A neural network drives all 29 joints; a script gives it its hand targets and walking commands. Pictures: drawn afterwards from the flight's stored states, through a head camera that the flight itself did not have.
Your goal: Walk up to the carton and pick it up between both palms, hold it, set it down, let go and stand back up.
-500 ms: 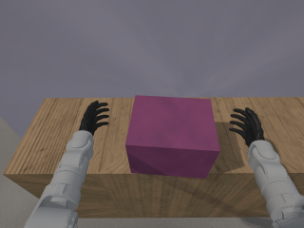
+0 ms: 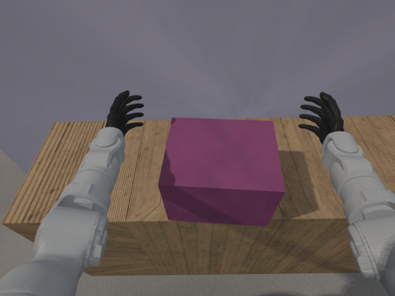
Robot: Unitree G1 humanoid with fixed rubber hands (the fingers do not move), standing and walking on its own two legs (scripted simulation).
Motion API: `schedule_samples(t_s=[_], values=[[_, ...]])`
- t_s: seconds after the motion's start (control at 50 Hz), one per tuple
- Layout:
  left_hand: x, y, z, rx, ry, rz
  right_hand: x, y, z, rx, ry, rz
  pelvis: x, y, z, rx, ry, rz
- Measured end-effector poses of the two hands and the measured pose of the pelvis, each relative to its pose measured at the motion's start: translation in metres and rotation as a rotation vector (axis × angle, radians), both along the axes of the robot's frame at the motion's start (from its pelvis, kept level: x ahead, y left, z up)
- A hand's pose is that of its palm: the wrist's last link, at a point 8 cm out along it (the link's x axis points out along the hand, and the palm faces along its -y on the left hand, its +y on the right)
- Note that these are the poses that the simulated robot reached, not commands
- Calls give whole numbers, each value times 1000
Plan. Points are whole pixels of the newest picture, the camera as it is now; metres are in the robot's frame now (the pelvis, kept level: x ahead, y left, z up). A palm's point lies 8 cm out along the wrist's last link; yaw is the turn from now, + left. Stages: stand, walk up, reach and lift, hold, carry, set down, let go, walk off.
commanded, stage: reach and lift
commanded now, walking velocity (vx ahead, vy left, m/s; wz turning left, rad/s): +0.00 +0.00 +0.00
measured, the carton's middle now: (219, 171) +0.41 -0.02 -0.04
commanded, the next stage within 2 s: none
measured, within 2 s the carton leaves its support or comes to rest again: neither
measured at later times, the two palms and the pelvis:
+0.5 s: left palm (127, 159) +0.41 +0.21 +0.02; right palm (307, 163) +0.40 -0.22 +0.01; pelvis -0.02 +0.00 -0.03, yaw +1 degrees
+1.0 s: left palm (138, 162) +0.42 +0.18 +0.00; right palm (297, 165) +0.41 -0.20 +0.00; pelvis -0.03 +0.00 -0.05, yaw +1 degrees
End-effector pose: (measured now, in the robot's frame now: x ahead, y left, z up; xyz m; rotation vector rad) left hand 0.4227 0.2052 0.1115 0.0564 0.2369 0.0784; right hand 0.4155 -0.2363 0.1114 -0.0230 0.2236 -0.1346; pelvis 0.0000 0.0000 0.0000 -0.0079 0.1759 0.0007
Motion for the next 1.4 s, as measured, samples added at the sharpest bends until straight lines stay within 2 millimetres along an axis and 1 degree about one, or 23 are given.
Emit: schedule_samples(t_s=[0.08,0.16,0.22,0.3,0.38,0.48,0.58,0.74,0.84,0.92,1.08,1.2,1.4], values=[[3,2,-3,5,0,5,6,3,0,-8,5,-3,-2,-1,-2,-2,25,5],[0,5,-15,12,6,8,5,6,-11,-18,16,-7,-4,-1,-4,-4,51,12],[-5,7,-31,17,19,12,1,7,-26,-24,33,-9,-6,-1,-6,-5,75,17],[-12,8,-55,20,42,22,-6,10,-50,-24,60,-9,-10,-1,-12,-6,121,22],[-15,7,-76,25,53,32,-11,13,-73,-18,73,-5,-15,0,-19,-7,178,24],[-12,2,-92,33,46,28,-11,16,-94,-16,67,-4,-21,1,-30,-6,238,22],[-11,-5,-103,35,34,18,-11,16,-107,-20,48,-9,-25,1,-38,-3,275,17],[-12,-9,-113,28,25,24,-10,15,-113,-18,23,-12,-30,0,-46,4,299,10],[-11,-11,-114,24,18,26,-7,17,-113,-15,18,-9,-32,-1,-49,6,305,11],[-9,-15,-113,20,9,19,-5,23,-113,-10,16,-4,-32,-2,-50,6,307,13],[-6,-32,-114,3,-4,-10,-2,43,-116,7,13,2,-30,-2,-50,0,307,21],[-5,-48,-117,-20,-3,-23,-3,45,-116,10,14,-32,-28,-1,-48,-4,300,21],[-6,-49,-117,-23,5,-2,-4,45,-116,6,18,-37,-23,0,-44,-4,286,20]])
